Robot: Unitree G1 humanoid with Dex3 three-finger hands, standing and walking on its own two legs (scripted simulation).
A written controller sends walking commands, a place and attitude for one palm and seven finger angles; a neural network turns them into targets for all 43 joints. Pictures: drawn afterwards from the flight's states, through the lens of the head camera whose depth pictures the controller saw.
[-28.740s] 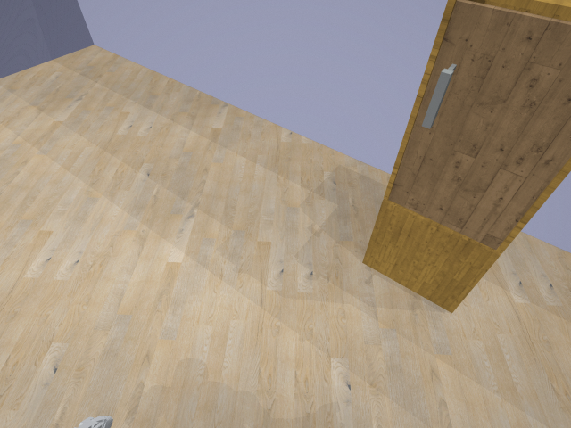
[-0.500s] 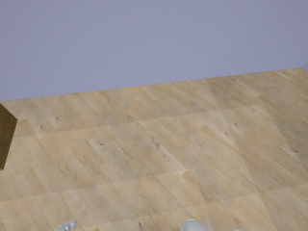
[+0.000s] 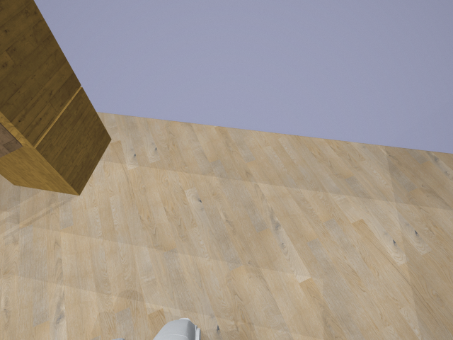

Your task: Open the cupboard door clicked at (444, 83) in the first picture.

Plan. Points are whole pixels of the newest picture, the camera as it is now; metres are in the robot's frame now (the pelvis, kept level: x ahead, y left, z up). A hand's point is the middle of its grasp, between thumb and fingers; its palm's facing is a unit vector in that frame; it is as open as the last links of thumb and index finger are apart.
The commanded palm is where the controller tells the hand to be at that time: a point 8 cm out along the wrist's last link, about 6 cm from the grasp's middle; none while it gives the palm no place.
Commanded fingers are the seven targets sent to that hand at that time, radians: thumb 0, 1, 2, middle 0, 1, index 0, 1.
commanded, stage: turn to face it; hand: left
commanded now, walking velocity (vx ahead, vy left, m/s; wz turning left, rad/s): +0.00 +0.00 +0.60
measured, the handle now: out of the picture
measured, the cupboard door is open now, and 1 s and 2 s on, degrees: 50 50 50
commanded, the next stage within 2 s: take the last steps up to it in 1.16 s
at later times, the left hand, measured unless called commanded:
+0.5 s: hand out of the picture +0.10 +0.22 -0.16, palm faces +0.26 -0.92 -0.27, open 7.3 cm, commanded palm none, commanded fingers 0.00 0.90 0.90 -0.20 -0.30 -0.20 -0.30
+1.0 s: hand out of the picture -0.05 +0.20 -0.19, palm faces +0.58 -0.78 -0.25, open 7.3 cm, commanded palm none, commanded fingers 0.00 0.90 0.90 -0.20 -0.30 -0.20 -0.30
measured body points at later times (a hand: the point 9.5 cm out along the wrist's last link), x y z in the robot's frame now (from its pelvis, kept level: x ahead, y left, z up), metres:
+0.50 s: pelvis +0.03 -0.01 -0.01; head +0.09 -0.02 +0.43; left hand +0.09 +0.26 -0.13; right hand +0.17 -0.24 -0.17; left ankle +0.00 +0.13 -0.74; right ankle +0.06 -0.13 -0.74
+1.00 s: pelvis +0.05 +0.01 -0.01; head +0.07 +0.05 +0.43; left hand -0.08 +0.24 -0.17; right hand +0.29 -0.13 -0.14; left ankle +0.00 +0.09 -0.74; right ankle +0.07 -0.13 -0.68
